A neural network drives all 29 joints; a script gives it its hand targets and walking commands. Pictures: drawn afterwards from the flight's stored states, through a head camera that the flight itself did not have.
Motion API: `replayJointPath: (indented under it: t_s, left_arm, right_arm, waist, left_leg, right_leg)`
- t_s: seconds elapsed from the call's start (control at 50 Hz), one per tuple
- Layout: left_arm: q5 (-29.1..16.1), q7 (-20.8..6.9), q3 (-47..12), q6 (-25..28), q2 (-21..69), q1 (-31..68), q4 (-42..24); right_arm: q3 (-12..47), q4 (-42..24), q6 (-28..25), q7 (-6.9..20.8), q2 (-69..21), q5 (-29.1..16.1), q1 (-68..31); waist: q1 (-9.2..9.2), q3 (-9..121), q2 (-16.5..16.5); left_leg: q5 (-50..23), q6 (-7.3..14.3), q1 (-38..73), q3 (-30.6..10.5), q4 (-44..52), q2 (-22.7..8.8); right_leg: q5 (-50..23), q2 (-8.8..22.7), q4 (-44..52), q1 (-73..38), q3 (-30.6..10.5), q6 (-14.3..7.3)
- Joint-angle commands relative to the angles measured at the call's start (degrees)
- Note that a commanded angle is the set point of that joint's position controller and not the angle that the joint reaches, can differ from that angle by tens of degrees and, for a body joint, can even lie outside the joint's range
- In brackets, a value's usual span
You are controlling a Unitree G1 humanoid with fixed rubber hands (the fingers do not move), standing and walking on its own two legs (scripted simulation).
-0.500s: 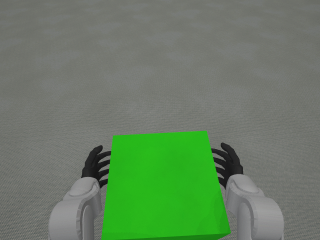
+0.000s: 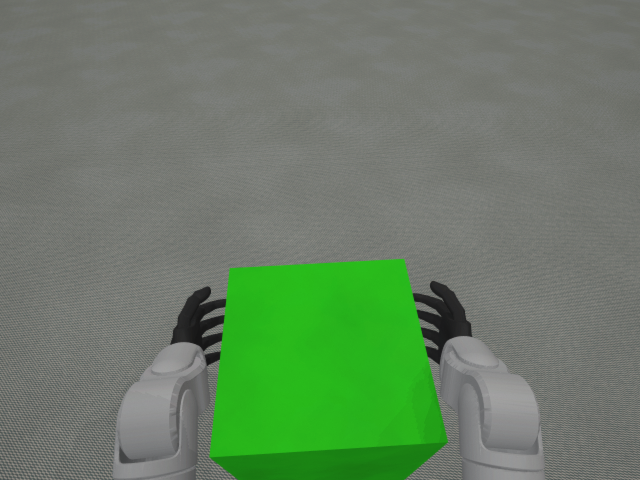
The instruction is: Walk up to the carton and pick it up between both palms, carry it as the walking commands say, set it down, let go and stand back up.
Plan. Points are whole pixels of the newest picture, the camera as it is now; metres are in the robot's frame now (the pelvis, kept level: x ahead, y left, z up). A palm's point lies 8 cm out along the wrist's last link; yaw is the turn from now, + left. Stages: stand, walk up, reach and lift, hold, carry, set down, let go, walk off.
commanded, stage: carry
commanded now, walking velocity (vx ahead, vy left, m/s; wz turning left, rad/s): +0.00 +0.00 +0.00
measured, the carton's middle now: (323, 382) +0.25 +0.00 -0.01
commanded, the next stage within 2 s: none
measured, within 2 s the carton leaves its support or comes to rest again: neither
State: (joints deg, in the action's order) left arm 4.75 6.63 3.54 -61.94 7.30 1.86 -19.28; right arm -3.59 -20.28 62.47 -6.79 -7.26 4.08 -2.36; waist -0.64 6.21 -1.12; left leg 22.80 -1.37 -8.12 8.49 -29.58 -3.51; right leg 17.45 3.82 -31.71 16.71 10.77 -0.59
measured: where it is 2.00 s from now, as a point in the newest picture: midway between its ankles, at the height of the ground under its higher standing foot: outside the picture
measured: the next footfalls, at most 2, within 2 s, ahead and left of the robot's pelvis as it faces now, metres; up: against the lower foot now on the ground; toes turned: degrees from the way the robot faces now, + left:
none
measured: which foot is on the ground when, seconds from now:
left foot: down 0.00-1.00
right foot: down 0.00-1.00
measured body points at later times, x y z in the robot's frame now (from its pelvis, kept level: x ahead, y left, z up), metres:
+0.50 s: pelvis -0.04 -0.01 +0.00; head -0.06 -0.02 +0.45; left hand +0.25 +0.14 +0.03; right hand +0.25 -0.16 +0.03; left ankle -0.10 +0.11 -0.73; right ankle -0.01 -0.11 -0.73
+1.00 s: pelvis -0.06 -0.01 +0.00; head -0.07 -0.02 +0.45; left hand +0.23 +0.14 +0.03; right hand +0.24 -0.16 +0.04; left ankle -0.10 +0.11 -0.73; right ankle -0.01 -0.11 -0.73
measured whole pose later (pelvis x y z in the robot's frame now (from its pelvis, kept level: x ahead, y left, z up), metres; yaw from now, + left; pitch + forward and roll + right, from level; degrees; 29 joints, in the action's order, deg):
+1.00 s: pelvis -0.06 -0.01 +0.00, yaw +0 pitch +2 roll +0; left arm 11.3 3.3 6.7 -44.9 7.5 7.7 2.5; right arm -6.2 1.6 45.2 -3.0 -7.6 11.0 -8.3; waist -0.5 4.7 -0.4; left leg 19.2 -1.1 -12.5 7.8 -29.8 -4.1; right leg 11.9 3.2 -29.5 19.8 11.6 -2.4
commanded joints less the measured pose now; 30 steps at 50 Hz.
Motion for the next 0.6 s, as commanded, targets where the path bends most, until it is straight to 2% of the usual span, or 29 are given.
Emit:
replayJointPath:
  t_s: [0.0, 0.02, 0.06, 0.1, 0.26, 0.38, 0.46, 0.58]
  left_arm:
    - [-11.92, -6.26, -28.66, 3.20, 42.21, 21.39, -2.54]
    - [-12.32, -6.34, -29.19, 3.70, 43.23, 22.11, -3.15]
    - [-12.77, -6.50, -30.03, 4.11, 44.48, 23.58, -4.10]
    - [-12.24, -6.55, -29.77, 4.25, 44.05, 23.76, -3.42]
    - [-7.20, -8.18, -24.01, 10.27, 41.53, 27.29, 10.41]
    - [-3.95, -10.94, -21.26, 17.57, 41.89, 29.93, 20.37]
    - [-4.95, -12.41, -23.72, 20.62, 44.16, 31.60, 18.69]
    - [-5.33, -12.91, -24.95, 20.64, 43.61, 29.58, 16.71]
  right_arm:
    - [29.01, -2.45, -3.04, 7.26, -40.24, -12.07, -21.22]
    - [29.53, -3.03, -3.48, 7.37, -41.14, -12.35, -21.77]
    - [29.89, -3.52, -3.97, 7.37, -42.31, -12.28, -22.50]
    - [29.55, -2.64, -4.15, 7.36, -41.95, -11.78, -22.50]
    - [23.34, 11.00, -10.09, 9.03, -39.63, -6.78, -26.22]
    - [21.01, 20.81, -17.34, 11.72, -41.45, -3.66, -28.98]
    - [23.94, 19.05, -20.37, 12.97, -44.20, -4.62, -30.56]
    - [25.97, 17.57, -20.47, 13.27, -44.19, -5.21, -28.61]
  waist:
    - [0.10, 10.88, 0.56]
    - [0.15, 10.64, 0.27]
    - [0.06, 10.08, 0.20]
    - [-0.01, 9.67, 0.33]
    - [0.03, 8.06, 1.16]
    - [0.08, 9.16, 1.44]
    - [0.08, 10.36, 1.45]
    - [0.08, 12.75, 1.52]
  left_leg:
    - [-35.53, 0.38, 3.48, -4.17, 2.54, -5.23]
    - [-35.61, 0.69, 3.91, -4.51, 3.05, -5.72]
    - [-31.11, 1.71, 2.46, -5.11, 3.80, -6.08]
    - [-26.40, 1.95, 1.59, -5.07, 4.42, -5.87]
    - [-17.04, 1.50, -1.44, -6.13, 6.08, -5.79]
    - [-14.50, 1.32, -2.32, -6.16, 5.17, -5.39]
    - [-13.47, 1.62, -2.59, -5.84, 4.60, -5.03]
    - [-16.88, 2.01, -2.52, -5.40, 3.32, -5.12]
  right_leg:
    - [-29.31, 4.91, -0.31, -5.74, -3.78, -0.02]
    - [-25.58, 4.83, 0.03, -4.89, -3.86, 0.16]
    - [-20.52, 5.15, 1.79, -4.90, -4.08, 0.22]
    - [-18.53, 5.72, 2.87, -4.78, -4.59, 0.16]
    - [-13.59, 6.18, 5.82, -3.84, -5.80, 0.59]
    - [-13.93, 6.06, 6.42, -5.04, -6.26, 0.60]
    - [-15.28, 6.21, 6.70, -6.22, -6.72, 0.20]
    - [-21.79, 6.43, 5.58, -8.16, -6.70, -0.52]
